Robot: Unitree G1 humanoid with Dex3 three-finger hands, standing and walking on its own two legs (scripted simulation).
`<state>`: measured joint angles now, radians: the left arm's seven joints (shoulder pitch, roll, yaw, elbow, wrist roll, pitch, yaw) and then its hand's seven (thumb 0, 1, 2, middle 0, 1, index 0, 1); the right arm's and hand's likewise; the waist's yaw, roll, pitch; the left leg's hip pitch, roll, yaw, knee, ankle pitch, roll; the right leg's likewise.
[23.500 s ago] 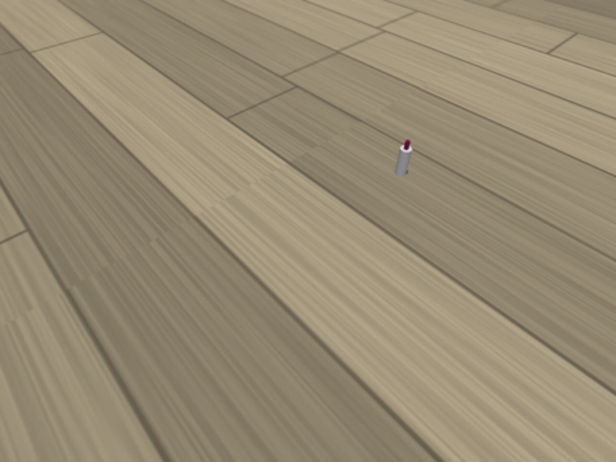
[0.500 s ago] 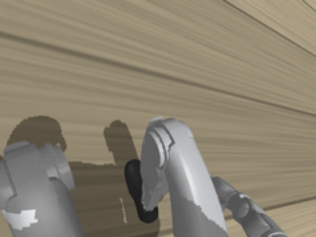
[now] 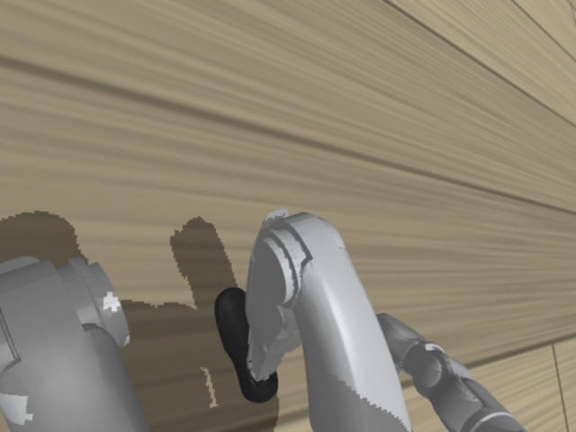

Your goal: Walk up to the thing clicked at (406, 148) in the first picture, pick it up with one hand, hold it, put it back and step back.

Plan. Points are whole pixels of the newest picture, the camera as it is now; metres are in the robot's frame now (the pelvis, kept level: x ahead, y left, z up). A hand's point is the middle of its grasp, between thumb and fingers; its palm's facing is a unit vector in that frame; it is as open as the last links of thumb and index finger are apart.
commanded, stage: loosen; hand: left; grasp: from the side
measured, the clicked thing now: out of the picture +0.43 +0.33 -0.18
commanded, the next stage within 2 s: open in 0.06 s
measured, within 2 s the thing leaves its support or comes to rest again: neither
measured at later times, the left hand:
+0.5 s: hand out of the picture +0.43 +0.32 -0.17, palm faces +0.46 -0.89 +0.00, open 13.9 cm
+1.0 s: hand out of the picture +0.41 +0.39 -0.09, palm faces +0.47 -0.88 -0.03, open 17.6 cm
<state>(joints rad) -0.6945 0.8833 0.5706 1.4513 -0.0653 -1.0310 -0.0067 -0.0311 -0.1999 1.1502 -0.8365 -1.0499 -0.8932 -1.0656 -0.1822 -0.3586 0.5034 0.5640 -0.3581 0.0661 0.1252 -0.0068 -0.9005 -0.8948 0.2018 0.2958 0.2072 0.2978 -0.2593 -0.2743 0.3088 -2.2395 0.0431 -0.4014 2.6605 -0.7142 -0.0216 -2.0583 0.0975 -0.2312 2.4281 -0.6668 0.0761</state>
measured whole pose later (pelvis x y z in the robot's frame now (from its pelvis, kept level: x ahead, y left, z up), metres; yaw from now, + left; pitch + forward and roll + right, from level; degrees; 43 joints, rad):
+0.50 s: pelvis +0.00 +0.00 +0.00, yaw -1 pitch +13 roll -18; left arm -0.70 0.90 0.56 1.47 -0.09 -1.06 -0.01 -0.01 -0.39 0.28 -0.52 -0.41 -0.52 -0.40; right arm -0.18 -0.36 0.52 0.55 -0.36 0.07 0.12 -0.01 -0.92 -0.89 0.20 0.30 0.21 0.30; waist -0.26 -0.28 0.30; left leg -2.23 0.05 -0.41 2.66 -0.72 -0.01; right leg -2.05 0.11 -0.24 2.41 -0.66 0.08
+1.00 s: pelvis +0.00 +0.00 +0.01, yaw +1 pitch +18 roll -16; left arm -0.63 0.87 0.61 1.16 -0.16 -0.82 -0.19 -0.02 -0.60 0.02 -0.07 -0.03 -0.08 -0.02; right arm -0.08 -0.35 0.38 0.57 -0.25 0.09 0.10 -0.01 -0.90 -0.89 0.20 0.30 0.21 0.30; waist -0.20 -0.19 0.17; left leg -2.26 0.05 -0.34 2.60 -0.69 0.00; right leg -2.08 0.08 -0.20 2.39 -0.67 0.06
